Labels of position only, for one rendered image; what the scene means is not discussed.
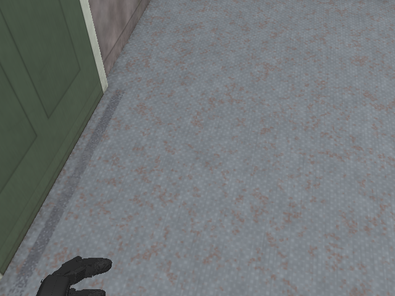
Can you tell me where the left robot hand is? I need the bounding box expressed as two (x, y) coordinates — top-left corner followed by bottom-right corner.
(36, 256), (112, 296)

